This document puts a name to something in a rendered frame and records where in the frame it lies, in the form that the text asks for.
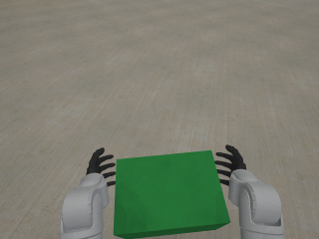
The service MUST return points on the robot right forearm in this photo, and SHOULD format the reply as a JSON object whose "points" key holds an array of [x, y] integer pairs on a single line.
{"points": [[259, 206]]}

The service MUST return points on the robot left hand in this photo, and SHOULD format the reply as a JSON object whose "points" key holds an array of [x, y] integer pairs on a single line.
{"points": [[96, 160]]}

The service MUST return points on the robot left forearm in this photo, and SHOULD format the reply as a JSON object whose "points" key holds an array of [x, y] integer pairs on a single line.
{"points": [[82, 209]]}

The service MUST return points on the robot right hand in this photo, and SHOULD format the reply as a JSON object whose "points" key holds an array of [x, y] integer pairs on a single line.
{"points": [[235, 158]]}

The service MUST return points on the carton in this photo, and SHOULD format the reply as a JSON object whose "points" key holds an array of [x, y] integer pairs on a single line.
{"points": [[168, 194]]}

